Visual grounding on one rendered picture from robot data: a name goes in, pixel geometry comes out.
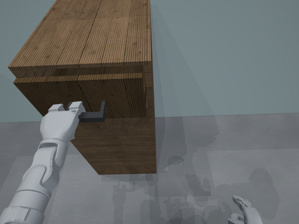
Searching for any handle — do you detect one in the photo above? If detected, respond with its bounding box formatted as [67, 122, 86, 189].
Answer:
[66, 101, 106, 123]

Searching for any right robot hand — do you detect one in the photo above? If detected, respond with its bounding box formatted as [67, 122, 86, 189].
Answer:
[228, 196, 263, 224]

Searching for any drawer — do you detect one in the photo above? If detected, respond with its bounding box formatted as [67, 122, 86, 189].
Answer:
[13, 65, 147, 119]

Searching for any cabinet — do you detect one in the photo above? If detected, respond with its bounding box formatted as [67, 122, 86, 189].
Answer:
[8, 0, 157, 175]

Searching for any left robot hand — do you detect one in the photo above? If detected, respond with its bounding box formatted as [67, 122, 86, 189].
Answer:
[40, 101, 86, 144]

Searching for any left robot forearm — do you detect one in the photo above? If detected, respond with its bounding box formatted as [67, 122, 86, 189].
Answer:
[0, 139, 68, 224]

